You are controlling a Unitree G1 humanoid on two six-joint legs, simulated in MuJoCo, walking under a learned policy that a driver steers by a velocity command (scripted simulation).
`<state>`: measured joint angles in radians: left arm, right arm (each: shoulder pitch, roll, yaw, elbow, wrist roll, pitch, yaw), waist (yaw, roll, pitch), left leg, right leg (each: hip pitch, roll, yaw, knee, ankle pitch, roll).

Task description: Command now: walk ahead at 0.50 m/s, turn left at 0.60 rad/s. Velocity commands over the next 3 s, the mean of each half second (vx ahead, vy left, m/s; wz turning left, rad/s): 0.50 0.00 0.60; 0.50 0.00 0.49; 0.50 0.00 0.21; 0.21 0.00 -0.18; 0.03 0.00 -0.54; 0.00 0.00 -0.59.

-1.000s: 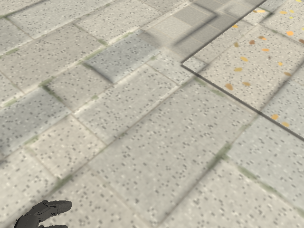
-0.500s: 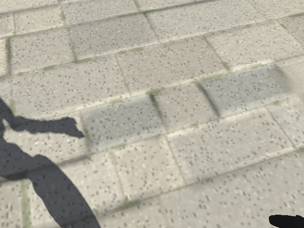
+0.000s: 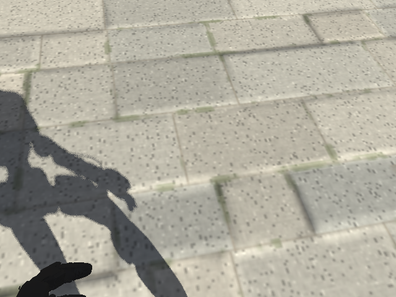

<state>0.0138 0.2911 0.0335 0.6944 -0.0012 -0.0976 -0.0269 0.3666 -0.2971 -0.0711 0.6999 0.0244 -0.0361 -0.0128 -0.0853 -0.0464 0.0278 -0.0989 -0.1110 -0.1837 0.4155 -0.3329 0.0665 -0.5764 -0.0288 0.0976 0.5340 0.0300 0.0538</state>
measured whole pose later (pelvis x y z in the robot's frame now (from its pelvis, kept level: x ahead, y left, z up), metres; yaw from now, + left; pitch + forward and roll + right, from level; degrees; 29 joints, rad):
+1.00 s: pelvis +0.52 +0.14 +0.00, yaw +32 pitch +1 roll +1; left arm 0.05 0.29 0.03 0.71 0.00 -0.09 -0.03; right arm 0.35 -0.28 -0.05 0.73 0.02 -0.06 0.00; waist -0.08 -0.05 0.03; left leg -0.04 -0.11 -0.12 0.33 -0.30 0.08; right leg -0.61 -0.06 0.05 0.55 0.10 0.03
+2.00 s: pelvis +0.91 +0.39 +0.00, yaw +29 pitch +1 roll +2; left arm 0.19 0.29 0.06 0.77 -0.01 0.06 0.01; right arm 0.11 -0.27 -0.06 0.81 -0.01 -0.02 -0.02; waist 0.00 -0.02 0.05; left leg -0.24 0.03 0.21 0.40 -0.18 0.03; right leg -0.50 -0.09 -0.02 0.80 -0.29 0.05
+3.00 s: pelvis +0.95 +0.38 -0.01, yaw -6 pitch +1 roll +1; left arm 0.17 0.32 0.08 0.61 -0.01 0.07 0.00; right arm 0.11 -0.33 -0.08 0.82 0.00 0.02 -0.01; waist -0.02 0.02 0.08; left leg -0.28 0.12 0.12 0.66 -0.40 -0.05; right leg -0.29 0.00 -0.02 0.56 -0.27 -0.03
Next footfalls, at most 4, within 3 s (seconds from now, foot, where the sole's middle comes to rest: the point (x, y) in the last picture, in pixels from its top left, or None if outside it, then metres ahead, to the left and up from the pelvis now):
0.06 right None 0.21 -0.14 -0.78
0.60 left None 0.44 0.18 -0.77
1.10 right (139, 209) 0.80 0.15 -0.77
1.62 left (40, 191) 0.90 0.53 -0.78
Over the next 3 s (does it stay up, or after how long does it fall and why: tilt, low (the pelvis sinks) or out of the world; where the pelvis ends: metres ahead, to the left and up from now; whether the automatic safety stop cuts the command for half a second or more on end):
stays up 0.95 0.38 -0.01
